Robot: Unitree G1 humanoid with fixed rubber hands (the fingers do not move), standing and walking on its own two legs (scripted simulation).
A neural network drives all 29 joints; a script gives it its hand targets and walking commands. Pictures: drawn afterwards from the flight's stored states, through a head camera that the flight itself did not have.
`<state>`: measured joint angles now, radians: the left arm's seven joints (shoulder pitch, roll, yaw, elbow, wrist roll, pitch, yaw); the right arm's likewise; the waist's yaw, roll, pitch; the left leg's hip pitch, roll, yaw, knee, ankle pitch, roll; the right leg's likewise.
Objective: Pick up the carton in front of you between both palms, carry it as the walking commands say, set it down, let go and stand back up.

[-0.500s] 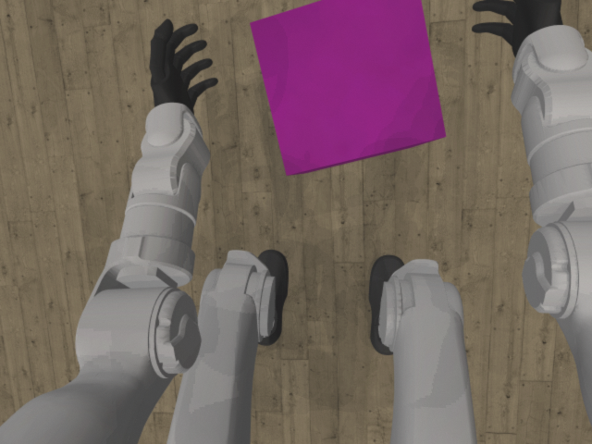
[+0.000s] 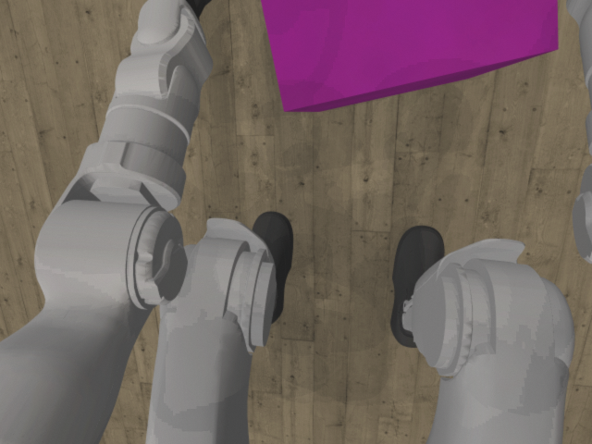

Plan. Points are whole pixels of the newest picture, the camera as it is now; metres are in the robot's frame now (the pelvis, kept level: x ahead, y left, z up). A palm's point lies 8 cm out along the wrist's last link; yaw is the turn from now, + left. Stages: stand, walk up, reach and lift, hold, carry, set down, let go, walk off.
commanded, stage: reach and lift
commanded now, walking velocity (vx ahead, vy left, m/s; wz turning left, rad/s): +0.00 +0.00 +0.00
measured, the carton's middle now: out of the picture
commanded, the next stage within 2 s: none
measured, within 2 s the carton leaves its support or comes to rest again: leaves its support in 0.68 s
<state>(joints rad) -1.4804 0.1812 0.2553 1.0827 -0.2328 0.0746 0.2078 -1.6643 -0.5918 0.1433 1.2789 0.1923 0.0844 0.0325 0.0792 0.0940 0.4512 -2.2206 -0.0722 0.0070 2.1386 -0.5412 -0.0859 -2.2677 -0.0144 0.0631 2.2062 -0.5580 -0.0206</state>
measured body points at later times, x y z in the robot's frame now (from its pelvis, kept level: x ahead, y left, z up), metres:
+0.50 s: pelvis +0.00 +0.00 +0.00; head +0.37 -0.06 +0.23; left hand +0.55 +0.11 -0.17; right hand +0.59 -0.20 -0.18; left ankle +0.13 +0.13 -0.34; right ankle +0.11 -0.12 -0.34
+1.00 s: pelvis +0.01 +0.01 +0.03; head +0.31 -0.07 +0.35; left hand +0.53 +0.10 -0.06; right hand +0.55 -0.20 -0.07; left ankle +0.13 +0.14 -0.34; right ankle +0.11 -0.12 -0.34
